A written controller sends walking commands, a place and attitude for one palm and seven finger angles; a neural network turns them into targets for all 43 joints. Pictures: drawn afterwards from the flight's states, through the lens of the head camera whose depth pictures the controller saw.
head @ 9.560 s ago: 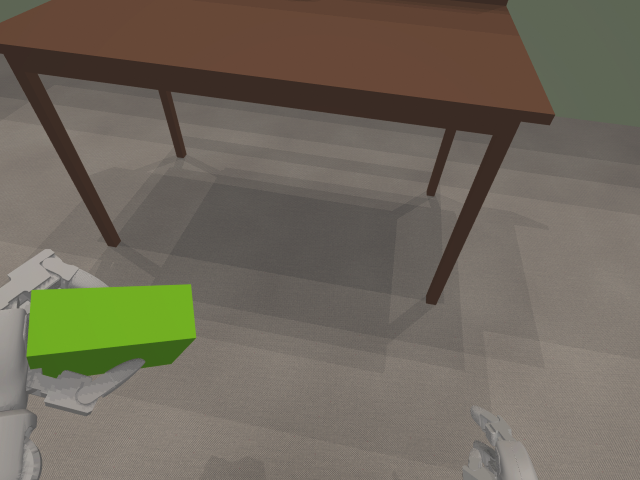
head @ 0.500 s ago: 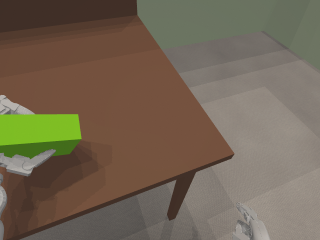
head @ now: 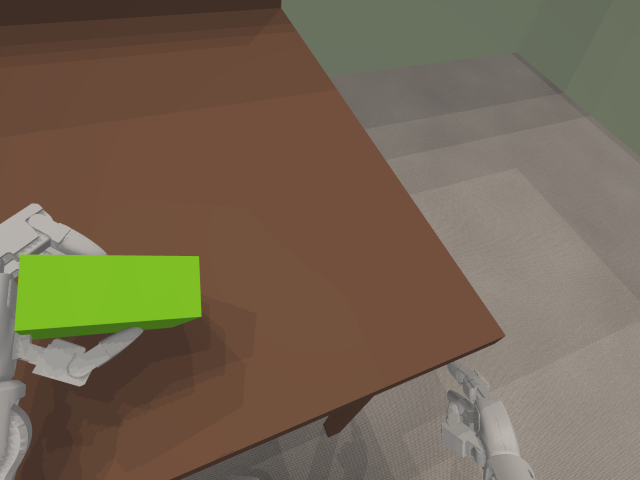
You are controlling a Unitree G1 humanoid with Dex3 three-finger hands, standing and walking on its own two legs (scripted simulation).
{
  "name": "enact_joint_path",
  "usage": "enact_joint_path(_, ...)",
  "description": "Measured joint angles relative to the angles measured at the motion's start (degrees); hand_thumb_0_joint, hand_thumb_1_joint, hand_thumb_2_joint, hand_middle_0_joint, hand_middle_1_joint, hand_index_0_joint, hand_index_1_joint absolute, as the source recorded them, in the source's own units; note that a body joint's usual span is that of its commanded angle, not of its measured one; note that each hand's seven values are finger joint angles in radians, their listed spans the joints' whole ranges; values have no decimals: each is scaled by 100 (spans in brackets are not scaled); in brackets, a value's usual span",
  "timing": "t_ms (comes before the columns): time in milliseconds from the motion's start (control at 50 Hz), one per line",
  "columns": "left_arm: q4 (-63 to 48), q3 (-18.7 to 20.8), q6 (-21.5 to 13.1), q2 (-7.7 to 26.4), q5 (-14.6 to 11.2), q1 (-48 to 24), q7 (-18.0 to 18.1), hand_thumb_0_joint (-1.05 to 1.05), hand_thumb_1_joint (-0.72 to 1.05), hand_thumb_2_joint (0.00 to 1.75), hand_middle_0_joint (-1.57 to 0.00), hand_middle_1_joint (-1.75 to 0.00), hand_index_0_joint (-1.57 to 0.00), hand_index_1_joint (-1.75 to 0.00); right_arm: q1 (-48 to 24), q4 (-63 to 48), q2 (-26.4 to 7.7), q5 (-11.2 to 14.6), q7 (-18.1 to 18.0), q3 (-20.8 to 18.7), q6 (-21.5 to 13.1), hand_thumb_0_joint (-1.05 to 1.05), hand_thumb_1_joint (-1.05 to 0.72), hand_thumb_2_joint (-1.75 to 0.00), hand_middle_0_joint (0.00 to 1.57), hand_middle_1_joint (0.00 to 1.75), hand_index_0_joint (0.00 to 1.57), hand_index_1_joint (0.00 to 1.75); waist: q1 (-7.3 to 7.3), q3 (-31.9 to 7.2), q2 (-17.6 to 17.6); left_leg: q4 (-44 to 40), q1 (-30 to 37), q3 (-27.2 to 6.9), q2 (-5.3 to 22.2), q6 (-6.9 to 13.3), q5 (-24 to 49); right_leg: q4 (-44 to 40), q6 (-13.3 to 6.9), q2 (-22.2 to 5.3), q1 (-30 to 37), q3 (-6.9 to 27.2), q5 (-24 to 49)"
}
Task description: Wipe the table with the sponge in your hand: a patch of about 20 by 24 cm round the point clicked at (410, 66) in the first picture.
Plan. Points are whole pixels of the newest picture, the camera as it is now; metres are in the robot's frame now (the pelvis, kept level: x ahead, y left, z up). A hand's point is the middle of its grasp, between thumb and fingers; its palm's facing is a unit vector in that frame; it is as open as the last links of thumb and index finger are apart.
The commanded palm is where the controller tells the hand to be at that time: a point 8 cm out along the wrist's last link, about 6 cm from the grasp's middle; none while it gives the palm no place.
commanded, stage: shuffle to correct the standing spot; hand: left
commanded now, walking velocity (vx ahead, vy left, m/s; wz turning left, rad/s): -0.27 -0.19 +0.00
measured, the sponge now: (137, 297) +0.24 +0.21 +0.13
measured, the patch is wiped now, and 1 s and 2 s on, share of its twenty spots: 0.00 0.00 0.00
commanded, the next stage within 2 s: come to a stop and stand still in 1.48 s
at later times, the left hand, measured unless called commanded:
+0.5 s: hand (133, 388) +0.16 +0.17 +0.16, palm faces +0.29 -0.85 -0.43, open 9.7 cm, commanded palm +0.09 +0.22 +0.18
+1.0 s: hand out of the picture +0.06 +0.16 +0.13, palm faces +0.38 -0.86 -0.35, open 9.7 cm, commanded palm +0.00 +0.18 +0.18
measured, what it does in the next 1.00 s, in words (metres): walks backwards: left foot, then left foot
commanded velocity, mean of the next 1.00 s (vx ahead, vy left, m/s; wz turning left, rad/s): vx -0.13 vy -0.18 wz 0.05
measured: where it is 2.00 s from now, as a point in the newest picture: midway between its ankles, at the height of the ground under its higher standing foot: outside the picture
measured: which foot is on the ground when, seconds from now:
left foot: down 0.00-0.28, up 0.30-0.50, down 0.52-0.76, up 0.78-0.90, down 0.92-1.00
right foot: down 0.00-0.92, up 0.94-1.00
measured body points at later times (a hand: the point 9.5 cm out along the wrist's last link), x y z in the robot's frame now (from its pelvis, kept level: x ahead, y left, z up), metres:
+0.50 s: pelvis -0.07 -0.06 +0.00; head +0.01 -0.03 +0.44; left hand +0.14 +0.22 +0.18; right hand +0.09 -0.31 -0.08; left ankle -0.11 +0.07 -0.73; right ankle -0.01 -0.13 -0.74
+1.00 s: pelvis -0.15 -0.11 -0.01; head -0.13 -0.05 +0.43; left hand +0.04 +0.20 +0.15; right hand +0.03 -0.33 -0.07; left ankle -0.15 -0.01 -0.74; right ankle -0.11 -0.19 -0.70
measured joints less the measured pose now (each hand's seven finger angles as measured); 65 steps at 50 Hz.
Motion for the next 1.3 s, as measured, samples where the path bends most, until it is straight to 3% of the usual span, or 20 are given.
enact_joint_path(80, -146, 38, -3, 143, -41, 65, -51, -1, -45, 100, -79, -134, -79, -134, -116, -152, 129, -29, 80, 4, 49, 1, -91, -90, 21, 30, 21, 30, 53, 157, -21, -4, 25, 70, 52, -45, 32, 242, -79, 92, -126, -112, -167)
enact_joint_path(180, -226, 241, 20, 281, -116, 108, -92, -1, -45, 100, -79, -134, -79, -134, -144, -257, 140, -30, 122, 32, 133, 1, -91, -90, 21, 30, 21, 30, 61, 296, 157, 247, -148, 59, 232, -171, 0, -80, -175, 276, -34, -262, -49)
enact_joint_path(280, -366, 310, 13, 276, -221, 248, -150, -1, -45, 100, -79, -134, -79, -134, -121, -222, -25, 30, 69, -7, 242, 1, -91, -90, 21, 30, 21, 30, -41, 359, 484, 559, -549, -142, 513, -334, 42, -144, -376, 547, -234, -448, 161)
enact_joint_path(400, -553, 243, 32, 228, -316, 707, -59, 0, -45, 100, -79, -134, -79, -134, 74, 124, -119, 11, -161, -176, 320, 1, -91, -90, 21, 30, 21, 30, -112, 16, 106, 2086, -1032, -495, 98, -417, -1008, -106, -540, 427, -771, -311, 343)
enact_joint_path(460, -600, 280, 33, 283, -299, 791, 45, 0, -45, 100, -79, -134, -79, -134, 232, 245, -162, -51, -282, -192, 284, 1, -91, -90, 21, 30, 20, 30, -244, -144, -130, 1555, -736, -373, 36, -434, -1000, -245, -544, 301, -931, -325, 511)
enact_joint_path(500, -607, 303, 3, 331, -313, 814, 113, 0, -45, 100, -79, -134, -79, -134, 336, 226, -245, -70, -345, -220, 255, 1, -91, -90, 21, 30, 20, 30, -361, -188, -104, 635, -326, -296, 110, -410, -388, -165, -517, 281, -1041, -433, 528)
enact_joint_path(540, -604, 337, -23, 412, -343, 714, 126, 0, -45, 100, -79, -134, -79, -134, 399, 208, -296, -61, -400, -324, 213, 1, -91, -90, 21, 30, 20, 30, -421, -125, -49, 71, -18, -308, 138, -401, -435, 130, -475, 250, -1162, -544, 425)
enact_joint_path(580, -507, 446, -48, 500, -332, 645, 117, -1, -45, 100, -79, -134, -79, -134, 390, 258, -189, -30, -402, -381, 235, 1, -91, -90, 20, 30, 20, 30, -356, -8, -205, 72, 82, -241, 56, -400, -419, 639, -224, 201, -1237, -355, 38)
enact_joint_path(640, -380, 558, -26, 500, -212, 656, 11, -1, -45, 100, -79, -134, -78, -134, 489, 229, -59, -109, -330, -413, 204, 1, -91, -90, 20, 30, 20, 30, -357, 8, -68, 164, 112, -356, 201, -453, -320, 1302, -138, 299, -1148, -243, -595)
enact_joint_path(720, -455, 533, 26, 395, -137, 722, -82, -1, -45, 100, -79, -134, -78, -134, 620, 60, -37, 12, -104, -341, 175, 1, -91, -90, 21, 30, 20, 30, -226, -8, 250, 687, -72, -513, 490, -604, -502, 234, -222, 250, -390, -299, 37)
enact_joint_path(760, -432, 393, 22, 283, -118, 604, -137, -1, -45, 100, -79, -134, -78, -134, 514, 100, -89, 80, -50, -296, 180, 1, -91, -90, 21, 30, 20, 30, -255, 102, 516, 1155, -265, -710, 702, -505, -590, 139, -277, 453, -267, -506, 161)
enact_joint_path(820, -327, 150, 80, 181, -190, 499, -165, 0, -45, 100, -78, -134, -78, -134, 407, 245, -79, 113, -52, -213, 236, 1, -91, -90, 21, 30, 21, 30, -231, -15, 365, 1829, -552, -743, 441, -391, -1024, 268, -365, 396, -406, -562, 106)
enact_joint_path(880, -256, 72, 211, 95, -211, 602, -158, 0, -45, 100, -78, -134, -78, -134, 392, 257, -67, 52, -127, -136, 340, 1, -91, -90, 21, 30, 21, 30, -200, -272, 66, 1700, -437, -360, 203, -324, -1014, 331, -440, 326, -643, -487, 133)
enact_joint_path(920, -196, 50, 262, 91, -223, 586, -146, 0, -45, 100, -78, -134, -78, -134, 441, 143, -132, 35, -183, -140, 333, 1, -91, -90, 21, 30, 21, 30, -247, -361, 70, 851, -97, -221, 158, -253, -796, 571, -393, 360, -839, -571, -57)
enact_joint_path(980, 54, 132, 337, 197, -164, 329, -99, 0, -45, 100, -78, -134, -78, -134, 398, 124, 17, 26, -191, -174, 329, 1, -91, -90, 21, 30, 21, 30, -139, -124, -264, 775, 44, -68, 44, -123, -582, 1924, -171, 410, -1172, -166, -851)
enact_joint_path(1040, 96, 120, 429, 190, -83, 138, -134, -1, -45, 100, -78, -134, -78, -134, 527, 71, 77, -5, -49, -198, 309, 1, -91, -90, 21, 30, 21, 30, -221, -75, -162, 589, 46, -322, 157, -165, -367, 2991, -120, 584, -1342, -24, -841)
enact_joint_path(1120, -426, 138, 301, 102, -62, 309, -103, -1, -45, 100, -78, -134, -78, -134, 652, -27, 5, 34, 129, -187, 276, 1, -91, -90, 21, 30, 21, 30, -111, -89, 153, 450, -42, -446, 449, -305, -223, 1949, -191, 457, -929, -86, -879)
enact_joint_path(1220, -440, 365, 72, 377, -83, 380, -89, 0, -45, 100, -78, -134, -78, -134, 695, -132, -38, 98, 116, -146, 329, 1, -91, -90, 21, 30, 21, 30, -92, -220, 443, 1066, -383, -524, 666, -465, -540, 69, -198, 360, 26, -252, -514)
enact_joint_path(1260, -140, 290, 90, 329, -77, 194, -68, 0, -45, 100, -78, -134, -78, -134, 596, -11, -126, 144, 85, -152, 432, 1, -91, -90, 21, 30, 21, 30, -231, -187, 693, 1736, -632, -794, 694, -315, -988, 198, -162, 486, 27, -445, -208)
enact_joint_path(1300, 119, 148, 198, 211, -120, 107, -22, 0, -45, 100, -78, -134, -78, -134, 553, 187, -147, 209, 32, -160, 540, 1, -91, -90, 21, 30, 21, 30, -283, -260, 649, 2648, -936, -808, 458, -288, -1286, 351, -210, 444, 4, -494, -345)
